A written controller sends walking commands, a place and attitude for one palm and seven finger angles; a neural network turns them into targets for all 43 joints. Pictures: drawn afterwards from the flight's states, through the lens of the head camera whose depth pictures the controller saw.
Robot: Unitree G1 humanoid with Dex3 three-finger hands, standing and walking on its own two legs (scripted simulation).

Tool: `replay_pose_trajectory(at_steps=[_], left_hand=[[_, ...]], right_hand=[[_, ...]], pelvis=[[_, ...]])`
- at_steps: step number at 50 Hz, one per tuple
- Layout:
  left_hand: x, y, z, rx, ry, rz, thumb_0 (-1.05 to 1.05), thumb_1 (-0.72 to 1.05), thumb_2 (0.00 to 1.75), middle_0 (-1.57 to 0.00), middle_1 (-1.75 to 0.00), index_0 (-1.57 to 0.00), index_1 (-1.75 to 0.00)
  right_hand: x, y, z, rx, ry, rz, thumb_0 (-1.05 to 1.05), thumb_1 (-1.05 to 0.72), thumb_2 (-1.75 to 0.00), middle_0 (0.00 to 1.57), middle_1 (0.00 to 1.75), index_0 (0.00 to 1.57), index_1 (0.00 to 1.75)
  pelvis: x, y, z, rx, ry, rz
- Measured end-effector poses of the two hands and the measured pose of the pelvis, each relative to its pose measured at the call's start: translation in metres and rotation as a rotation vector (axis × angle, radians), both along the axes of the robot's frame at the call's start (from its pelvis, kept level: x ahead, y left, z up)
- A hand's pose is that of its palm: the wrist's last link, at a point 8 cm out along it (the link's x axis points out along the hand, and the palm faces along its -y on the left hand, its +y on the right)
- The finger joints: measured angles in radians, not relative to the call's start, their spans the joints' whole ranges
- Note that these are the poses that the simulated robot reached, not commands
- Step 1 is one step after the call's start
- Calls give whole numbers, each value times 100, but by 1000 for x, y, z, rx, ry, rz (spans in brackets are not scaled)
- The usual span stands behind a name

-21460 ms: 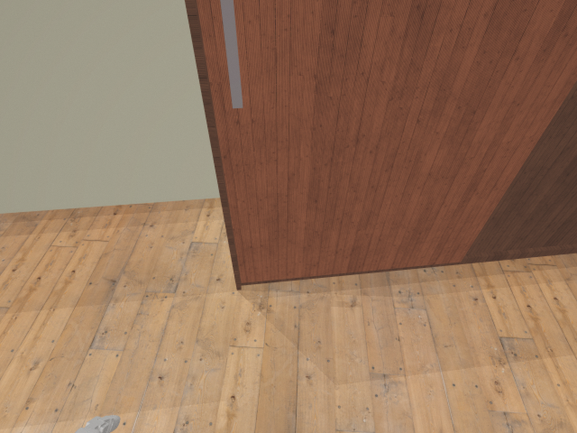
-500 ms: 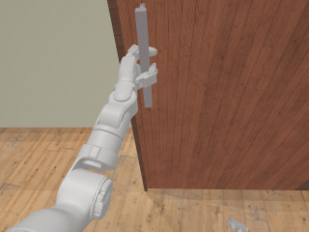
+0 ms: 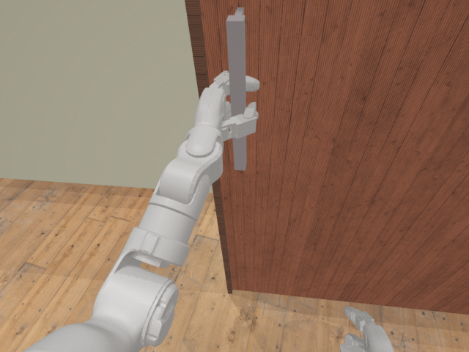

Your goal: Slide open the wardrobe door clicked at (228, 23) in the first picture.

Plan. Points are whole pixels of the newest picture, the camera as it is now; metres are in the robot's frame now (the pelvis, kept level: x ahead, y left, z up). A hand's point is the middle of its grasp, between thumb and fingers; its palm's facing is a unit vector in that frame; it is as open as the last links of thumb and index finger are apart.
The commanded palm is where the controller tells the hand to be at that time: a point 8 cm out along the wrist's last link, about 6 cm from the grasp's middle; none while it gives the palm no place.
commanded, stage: tug the door sideways, standing still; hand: left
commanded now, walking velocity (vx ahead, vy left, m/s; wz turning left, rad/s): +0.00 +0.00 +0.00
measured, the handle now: (240, 100) +0.47 +0.02 +0.21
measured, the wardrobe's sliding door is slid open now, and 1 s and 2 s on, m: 0.00 0.00 0.17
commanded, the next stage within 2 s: step sideways, sliding the door along in 0.46 s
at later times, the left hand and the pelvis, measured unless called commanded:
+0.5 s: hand (251, 121) +0.41 +0.00 +0.21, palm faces -0.05 -0.99 -0.09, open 6.1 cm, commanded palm +0.39 +0.00 +0.22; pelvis -0.04 +0.02 +0.00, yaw +1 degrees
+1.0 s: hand (250, 122) +0.42 +0.00 +0.20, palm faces -0.10 -0.99 -0.07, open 6.1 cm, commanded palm +0.41 -0.02 +0.21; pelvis -0.04 -0.06 -0.01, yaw -4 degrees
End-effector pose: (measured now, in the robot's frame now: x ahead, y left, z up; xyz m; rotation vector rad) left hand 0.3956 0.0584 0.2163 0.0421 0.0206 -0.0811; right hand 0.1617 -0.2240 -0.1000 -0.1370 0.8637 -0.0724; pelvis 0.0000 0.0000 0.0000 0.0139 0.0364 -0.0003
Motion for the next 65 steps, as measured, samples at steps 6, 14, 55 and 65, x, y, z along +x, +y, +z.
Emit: replay_pose_trajectory(at_steps=[6,14,55,65], left_hand=[[-1,-2,1,18,5,25,1,70,84,-39,-135,-33,-140],[-3,-3,1,45,0,32,0,74,81,-37,-135,-26,-140],[11,-9,-20,19,-380,81,-3,71,87,-46,-140,-26,-141],[5,-25,-20,56,-392,205,-3,72,84,-46,-140,-24,-141]], right_hand=[[-14,10,-6,22,10,19,1,-91,-90,20,30,20,30],[-64,20,-21,45,87,8,1,-91,-90,20,30,20,30],[-38,-106,-35,-45,32,37,1,-92,-90,20,30,20,30],[44,-158,-34,-106,-60,103,2,-92,-90,19,30,20,30]], pelvis=[[-12,1,-1,-1,-1,15],[-30,6,-3,-3,0,18],[-29,-114,-26,-46,-71,-53],[-20,-157,-26,-22,-50,74]])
